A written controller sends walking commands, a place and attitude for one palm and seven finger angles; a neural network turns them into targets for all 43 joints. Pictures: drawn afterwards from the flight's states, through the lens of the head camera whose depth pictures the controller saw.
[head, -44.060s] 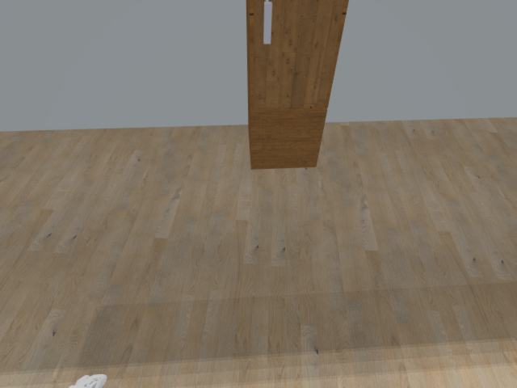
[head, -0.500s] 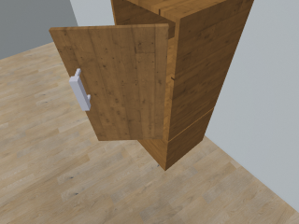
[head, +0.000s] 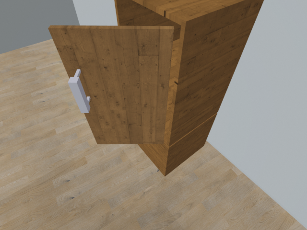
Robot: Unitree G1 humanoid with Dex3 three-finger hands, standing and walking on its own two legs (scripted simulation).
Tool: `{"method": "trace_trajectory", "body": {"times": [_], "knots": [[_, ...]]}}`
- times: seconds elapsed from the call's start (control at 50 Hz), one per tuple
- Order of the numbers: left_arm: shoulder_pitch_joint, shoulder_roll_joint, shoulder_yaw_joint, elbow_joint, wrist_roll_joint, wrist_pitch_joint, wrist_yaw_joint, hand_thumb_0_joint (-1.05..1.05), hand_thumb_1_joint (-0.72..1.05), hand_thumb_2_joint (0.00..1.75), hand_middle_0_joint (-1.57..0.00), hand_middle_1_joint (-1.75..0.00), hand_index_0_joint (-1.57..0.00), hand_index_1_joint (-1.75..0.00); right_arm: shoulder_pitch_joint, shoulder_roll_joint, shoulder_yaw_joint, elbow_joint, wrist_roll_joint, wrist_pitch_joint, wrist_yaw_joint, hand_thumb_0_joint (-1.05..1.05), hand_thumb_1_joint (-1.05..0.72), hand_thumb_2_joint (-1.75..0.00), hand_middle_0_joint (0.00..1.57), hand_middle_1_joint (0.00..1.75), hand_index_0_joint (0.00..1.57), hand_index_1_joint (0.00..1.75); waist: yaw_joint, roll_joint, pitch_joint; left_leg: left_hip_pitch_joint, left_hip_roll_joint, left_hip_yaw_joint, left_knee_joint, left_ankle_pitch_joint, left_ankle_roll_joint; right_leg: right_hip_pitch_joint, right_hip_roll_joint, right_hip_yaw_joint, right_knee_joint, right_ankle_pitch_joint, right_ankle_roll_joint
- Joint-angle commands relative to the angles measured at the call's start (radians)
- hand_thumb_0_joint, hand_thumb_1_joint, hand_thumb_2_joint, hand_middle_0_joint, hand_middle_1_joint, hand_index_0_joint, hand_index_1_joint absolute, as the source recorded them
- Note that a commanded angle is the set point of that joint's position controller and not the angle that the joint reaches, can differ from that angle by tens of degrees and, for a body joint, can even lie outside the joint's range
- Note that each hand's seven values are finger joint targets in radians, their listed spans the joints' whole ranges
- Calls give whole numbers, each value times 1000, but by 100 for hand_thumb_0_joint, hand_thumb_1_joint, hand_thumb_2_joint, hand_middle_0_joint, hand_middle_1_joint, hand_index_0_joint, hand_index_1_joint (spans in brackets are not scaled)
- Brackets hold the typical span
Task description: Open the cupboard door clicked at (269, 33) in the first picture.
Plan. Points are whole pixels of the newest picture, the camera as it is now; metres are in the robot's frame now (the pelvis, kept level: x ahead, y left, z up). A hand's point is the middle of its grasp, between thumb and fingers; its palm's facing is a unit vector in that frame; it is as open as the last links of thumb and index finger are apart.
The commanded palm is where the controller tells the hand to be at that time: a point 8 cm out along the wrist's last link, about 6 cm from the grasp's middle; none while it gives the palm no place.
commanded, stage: look again from close up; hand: left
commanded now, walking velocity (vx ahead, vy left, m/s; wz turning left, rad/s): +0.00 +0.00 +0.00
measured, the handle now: (81, 91) +0.52 +0.28 +0.04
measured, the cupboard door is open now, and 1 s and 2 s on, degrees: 52 52 52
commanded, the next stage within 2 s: raise the hand with hooked fingers in 0.48 s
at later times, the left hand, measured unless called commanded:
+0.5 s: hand out of the picture +0.04 +0.19 -0.17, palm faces +0.01 -0.97 -0.25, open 7.4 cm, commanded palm none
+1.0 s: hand (83, 229) +0.14 +0.19 -0.06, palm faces +0.07 -1.00 +0.01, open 8.6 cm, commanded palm +0.12 +0.25 -0.03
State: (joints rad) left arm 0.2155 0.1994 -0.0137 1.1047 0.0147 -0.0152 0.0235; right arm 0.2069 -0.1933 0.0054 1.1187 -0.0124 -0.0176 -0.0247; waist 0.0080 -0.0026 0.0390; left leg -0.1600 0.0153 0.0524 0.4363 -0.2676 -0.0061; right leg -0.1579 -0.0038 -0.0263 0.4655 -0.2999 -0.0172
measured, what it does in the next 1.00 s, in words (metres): lowers itself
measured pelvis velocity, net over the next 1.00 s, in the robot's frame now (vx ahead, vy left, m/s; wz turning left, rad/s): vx -0.05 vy -0.01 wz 0.04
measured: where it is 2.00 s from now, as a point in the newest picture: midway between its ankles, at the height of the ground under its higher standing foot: outside the picture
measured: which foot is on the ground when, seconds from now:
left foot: down 0.00-1.00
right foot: down 0.00-1.00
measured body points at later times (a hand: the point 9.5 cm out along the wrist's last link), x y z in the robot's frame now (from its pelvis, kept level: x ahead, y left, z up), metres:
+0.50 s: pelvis +0.00 -0.01 +0.00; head +0.02 -0.01 +0.45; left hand +0.04 +0.24 -0.15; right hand +0.05 -0.26 -0.15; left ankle -0.02 +0.12 -0.74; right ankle -0.03 -0.11 -0.74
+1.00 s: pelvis -0.05 -0.01 -0.07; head +0.00 -0.01 +0.37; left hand +0.13 +0.24 -0.06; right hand +0.19 -0.25 -0.12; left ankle -0.02 +0.12 -0.74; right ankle -0.03 -0.11 -0.74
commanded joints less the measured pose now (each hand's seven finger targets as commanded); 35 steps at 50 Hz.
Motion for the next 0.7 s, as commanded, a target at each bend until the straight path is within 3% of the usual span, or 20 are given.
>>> {"method": "trace_trajectory", "body": {"times": [0.0, 0.34, 0.54, 0.56, 0.58, 0.6, 0.62, 0.64, 0.66, 0.68], "knots": [[31, 146, 32, -33, -3, -15, 6, 0, 90, 90, -20, -30, -20, -30, 29, -127, -19, -33, 0, -20, -8, 0, -90, -90, 20, 30, 20, 30, -3, -1, -25, 18, 98, -77, -64, 232, 34, -14, -109, 94, -73, 282, -22], [17, 169, 40, -40, -3, -20, 5, 0, 90, 90, -20, -30, -20, -30, 0, -146, -22, -27, -1, -19, -8, 0, -90, -90, 20, 30, 20, 30, -1, -17, -40, 33, 98, -75, -66, 263, 27, 17, -119, 91, -84, 367, -23], [19, 173, 40, -35, -3, -20, 3, 0, 90, 90, -20, -30, -20, -30, -5, -149, -19, -21, -1, -17, -8, 0, -90, -90, 20, 30, 20, 30, 1, -18, -31, 29, 98, -76, -74, 244, 24, 16, -119, 95, -102, 344, -23], [149, 112, 35, -2, 3, -33, 54, 0, 90, 90, -20, -30, -20, -30, -41, -123, -25, -86, 12, -17, -1, 0, -90, -90, 20, 30, 20, 30, 22, -13, -25, -46, 92, -4, 165, 217, -6, 21, -191, 166, -90, 773, 40], [-638, 426, 281, -1478, -172, -265, 46, 0, 88, 89, -20, -32, -20, -32, 0, -247, -54, -408, 53, -159, -41, 0, -90, -90, 20, 30, 20, 30, -72, 158, -487, 166, -35, -31, 11, 430, 33, 122, -79, 71, 22, 755, -24], [-70, 315, 241, -1169, -93, -218, 57, 0, 85, 88, -20, -33, -20, -33, -49, -175, -38, -380, 28, -242, -70, 0, -90, -90, 20, 30, 20, 30, 32, 354, -445, 272, -2, -9, -6, 630, 52, 77, -21, 45, 65, 528, -44], [-61, 234, 188, -1137, -134, -183, 95, 0, 83, 87, -21, -34, -21, -34, -54, -182, -40, -332, 44, -262, -71, 0, -90, -90, 20, 30, 20, 30, 5, 339, -359, 185, 14, -29, 33, 565, 18, -9, -19, -18, 34, 319, -35], [207, -40, 56, -929, -168, -104, 74, 0, 81, 86, -21, -36, -21, -36, -19, -129, -41, -327, 57, -256, -63, 0, -90, -90, 20, 30, 20, 30, -35, 153, -228, 120, 29, -36, 31, 512, 28, -89, -13, -50, 26, 292, -9], [-26, 25, 111, -1109, -186, -151, 54, 0, 78, 85, -21, -37, -21, -37, -44, -175, -58, -417, 51, -268, -55, 0, -90, -90, 20, 30, 20, 30, -51, 62, -99, 4, 11, -60, 65, 414, 26, -144, -16, -57, 39, 323, 1], [11, 81, 184, -1045, -184, -202, 30, 0, 76, 84, -21, -39, -21, -39, -29, -188, -83, -427, 35, -274, -57, 0, -90, -90, 20, 30, 20, 30, -59, -76, -98, -55, 0, -49, 105, 309, 32, -213, -8, -67, 51, 272, 11]]}}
